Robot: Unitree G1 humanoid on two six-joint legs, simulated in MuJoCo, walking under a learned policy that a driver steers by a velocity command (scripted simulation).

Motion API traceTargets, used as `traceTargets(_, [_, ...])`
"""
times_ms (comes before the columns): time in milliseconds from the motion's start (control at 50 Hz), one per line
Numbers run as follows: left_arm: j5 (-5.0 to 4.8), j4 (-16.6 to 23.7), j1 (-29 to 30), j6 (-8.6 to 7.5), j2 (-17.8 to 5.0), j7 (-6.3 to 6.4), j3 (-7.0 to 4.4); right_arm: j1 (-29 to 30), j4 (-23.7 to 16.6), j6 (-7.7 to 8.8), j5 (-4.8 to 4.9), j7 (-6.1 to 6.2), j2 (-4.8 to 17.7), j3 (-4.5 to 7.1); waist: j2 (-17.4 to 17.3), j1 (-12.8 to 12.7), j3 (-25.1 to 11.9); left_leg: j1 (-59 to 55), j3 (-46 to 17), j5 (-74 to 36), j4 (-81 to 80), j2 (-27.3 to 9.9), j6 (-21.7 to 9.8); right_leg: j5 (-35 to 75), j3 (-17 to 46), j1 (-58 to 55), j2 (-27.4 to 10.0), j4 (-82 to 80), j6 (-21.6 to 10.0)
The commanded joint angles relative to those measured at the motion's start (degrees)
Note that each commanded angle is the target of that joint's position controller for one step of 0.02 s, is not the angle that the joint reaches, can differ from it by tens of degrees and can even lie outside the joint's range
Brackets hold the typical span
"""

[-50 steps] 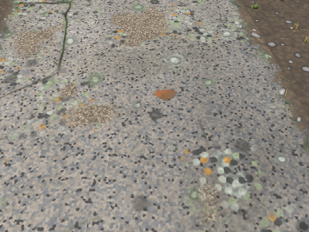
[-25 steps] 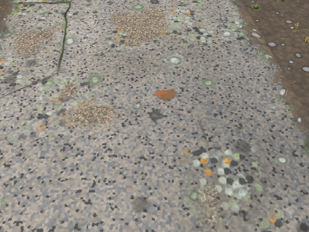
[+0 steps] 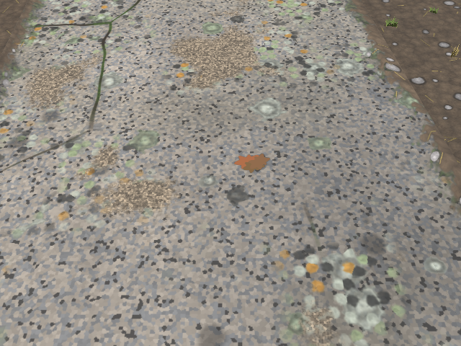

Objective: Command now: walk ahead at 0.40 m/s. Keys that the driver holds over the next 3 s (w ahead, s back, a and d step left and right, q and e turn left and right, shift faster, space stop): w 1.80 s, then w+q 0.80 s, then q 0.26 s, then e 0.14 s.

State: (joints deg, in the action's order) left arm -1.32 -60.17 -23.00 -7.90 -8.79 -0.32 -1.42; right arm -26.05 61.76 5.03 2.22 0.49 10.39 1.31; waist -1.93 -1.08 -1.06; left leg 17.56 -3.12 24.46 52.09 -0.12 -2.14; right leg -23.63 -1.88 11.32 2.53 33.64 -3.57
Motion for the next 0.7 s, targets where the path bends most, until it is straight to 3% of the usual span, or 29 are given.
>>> traceTargets(20, [1.35,-1.8,-14.7,0.33,-6.7,-0.16,-0.94,10.6,-8.9,3.46,0.56,-1.02,4.9,0.45,7.5,-3.7,7.8,38.3,-2.7,-1.9,26.5,-0.7,-3.1,23.9,32.0,-23.4,-22.3,-19.8,-12.1])
traceTargets(40, [1.18,-1.3,-12.2,0.79,-6.6,-0.43,-0.51,11.2,-9.3,3.52,0.4,-1.17,4.7,0.68,3.9,-2.3,8.2,39.9,-1.1,-6.2,25.9,-2.6,-3.5,27.8,25.7,-23.1,-20.2,-20.8,-10.5])
traceTargets(60, [0.98,-1.3,-11.4,1.43,-5.3,-0.57,0.17,12.2,-9.7,3.43,-0.23,-1.21,5.6,1.34,3.2,-1.6,8.1,39.6,0.1,-8.8,23.6,-4.3,-3.8,33.7,20.0,-22.7,-18.2,-20.8,-8.4])
traceTargets(100, [1.34,-1.7,-12.1,2.81,-2.9,-0.2,1.21,13.0,-10.5,2.49,-0.33,-1.91,3.8,1.4,5.5,-0.7,7.3,35.9,3.1,-11.7,20.0,-5.2,-3.0,36.0,12.4,-19.1,-14.0,-22.4,-5.7])
traceTargets(180, [1.63,0.5,-9.1,2.73,-6.6,1.46,1.25,26.1,-16.2,1.54,-1.03,-2.25,0.5,-0.48,5.1,-1.5,11.2,23.5,7.6,-23.9,-4.2,-3.1,-0.3,34.4,6.2,-3.8,-10.1,-28.2,-5.4])
traceTargets(220, [0.97,0.6,-10.7,2.13,-10.0,1.96,0.32,30.4,-18.3,1.4,-0.61,-2.32,2.0,-0.49,7.2,-1.9,11.0,18.4,8.2,-25.9,-12.0,-1.5,-0.5,34.6,6.8,-4.3,-12.0,-30.6,-5.9])
traceTargets(260, [0.27,0.4,-11.2,1.87,-10.7,2.04,-0.23,32.6,-19.9,1.5,-0.19,-2.6,4.3,-0.14,7.7,-1.2,11.1,17.8,7.5,-26.1,-17.3,-0.9,-2.1,39.1,6.4,-9.7,-13.7,-29.2,-5.6])
traceTargets(280, [0.34,0.5,-10.9,1.87,-10.9,1.97,-0.42,32.6,-20.3,1.72,-0.21,-2.76,5.5,0.27,7.8,-0.2,9.9,16.4,7.5,-25.9,-19.2,-0.1,-3.2,46.4,6.0,-12.8,-14.3,-26.7,-5.0])
traceTargets(320, [1.28,0.8,-10.0,2.56,-11.8,1.88,-0.99,27.3,-19.5,1.87,-0.33,-2.72,8.5,1.67,10.2,3.6,3.7,8.7,8.3,-23.2,-19.7,2.8,-5.1,65.5,5.4,-18.4,-15.1,-17.4,-3.7])
traceTargets(340, [1.95,1.2,-8.5,3.32,-11.9,1.73,-1.12,18.5,-16.9,1.75,-0.12,-2.45,10.6,2.86,11.3,7.9,-1.7,-0.6,8.9,-22.1,-19.8,4.5,-6.4,72.9,4.2,-18.5,-14.1,-7.2,-2.9])
traceTargets(360, [2.29,2.3,-6.2,3.49,-11.9,1.31,-0.94,8.0,-13.7,1.31,-0.07,-1.92,12.7,3.93,10.9,12.8,-7.0,-15.9,5.9,-23.8,-20.6,1.7,-8.4,69.3,3.7,-10.2,-12.3,5.9,-1.5])
traceTargets(380, [3.49,4.0,-6.5,2.97,-8.5,0.77,0.25,-2.1,-11.5,0.56,-1.16,-1.08,17.8,4.85,-0.4,13.8,-16.1,-33.5,-11.4,-19.9,-20.0,-12.1,-12.1,39.5,1.8,4.2,-6.0,26.9,-0.3])
traceTargets(400, [1.1,2.6,-15.1,1.39,-0.2,-0.36,2.09,-2.0,-11.0,0.79,-2.83,-1.68,16.6,4.32,-16.7,7.7,-25.3,-45.7,-42.5,-10.5,-32.0,-24.6,-22.6,-6.3,8.3,21.8,3.8,47.5,1.7])
traceTargets(420, [-0.31,3.4,-10.4,-0.24,-6.8,-0.75,0.65,3.7,-11.0,0.99,-2.34,-1.96,11.9,3.19,-9.3,7.8,-16.7,-37.0,-41.0,-5.9,-36.6,-21.1,-19.0,-4.7,12.7,27.0,-0.4,52.1,-0.4])
traceTargets(440, [-1.64,6.1,-2.7,-0.59,-9.8,-0.71,-0.15,9.6,-12.0,1.27,-1.87,-2.02,9.0,2.44,-4.9,6.2,-7.2,-26.2,-29.0,-8.6,-37.5,-19.0,-16.1,0.2,9.9,28.6,-3.5,50.6,-1.0])
traceTargets(460, [-1.25,7.1,0.7,-0.41,-9.6,-0.1,-0.31,14.4,-12.6,1.89,-1.95,-2.68,8.0,1.9,3.0,3.4,-2.6,-15.7,-21.5,-15.9,-39.6,-17.0,-14.3,4.8,8.3,25.7,-6.6,47.1,-1.0])
traceTargets(480, [-0.49,7.1,1.2,0.37,-10.0,0.56,-1.12,16.6,-12.7,2.38,-2.34,-3.05,6.5,1.4,4.0,1.3,-1.7,-9.6,-16.1,-19.3,-40.9,-14.3,-13.0,7.4,7.9,22.4,-8.7,43.4,-0.9])
traceTargets(500, [-0.3,6.9,-0.7,1.33,-8.3,0.73,-1.12,17.0,-11.9,2.44,-2.69,-3.23,6.1,1.13,1.8,-0.7,-0.8,-5.6,-12.5,-19.4,-42.8,-12.7,-12.6,8.5,8.0,19.4,-9.9,41.5,-0.7])
traceTargets(540, [-0.1,7.1,-1.5,2.64,-6.6,1.14,-1.16,14.9,-10.1,2.62,-2.41,-3.21,6.3,1.06,-0.3,-1.7,1.4,-1.2,-8.7,-20.4,-45.3,-11.2,-13.1,8.7,6.7,18.7,-10.8,37.7,0.0])
traceTargets(560, [0.15,7.9,0.1,2.94,-7.1,1.34,-1.38,13.9,-9.4,2.72,-2.42,-2.93,7.2,1.19,-0.5,-1.9,2.6,-0.2,-7.2,-20.7,-46.3,-10.9,-13.3,10.2,6.3,20.3,-11.4,35.3,0.6])
traceTargets(620, [1.12,11.1,8.4,2.91,-8.2,1.67,-1.8,10.3,-8.2,2.38,-2.49,-1.6,9.9,1.73,0.0,0.0,4.3,-2.5,-5.8,-21.7,-47.4,-11.0,-13.3,18.5,5.6,27.7,-12.6,25.9,2.7])
traceTargets(700, [0.89,13.6,17.5,2.22,-7.3,1.07,-1.46,5.7,-7.5,1.52,-1.72,-0.6,11.3,1.96,-0.2,3.2,4.4,-7.4,-2.7,-23.1,-46.6,-9.8,-10.7,28.7,3.5,27.7,-10.5,9.2,3.1])
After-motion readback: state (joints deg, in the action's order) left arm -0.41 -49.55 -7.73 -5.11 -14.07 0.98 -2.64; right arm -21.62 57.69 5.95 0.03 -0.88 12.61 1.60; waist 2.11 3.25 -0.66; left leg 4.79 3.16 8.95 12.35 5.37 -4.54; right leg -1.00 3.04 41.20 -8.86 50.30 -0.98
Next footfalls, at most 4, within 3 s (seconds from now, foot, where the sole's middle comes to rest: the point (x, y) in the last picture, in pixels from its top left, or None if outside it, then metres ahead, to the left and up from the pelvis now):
0.36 left None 0.38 0.11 -0.76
0.92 right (300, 299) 0.66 -0.14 -0.76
1.50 left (226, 214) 0.98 0.09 -0.76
2.04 right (288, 153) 1.28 -0.15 -0.76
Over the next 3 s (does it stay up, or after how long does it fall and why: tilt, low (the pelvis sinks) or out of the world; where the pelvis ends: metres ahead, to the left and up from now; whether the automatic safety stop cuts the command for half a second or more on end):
stays up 1.52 0.12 0.01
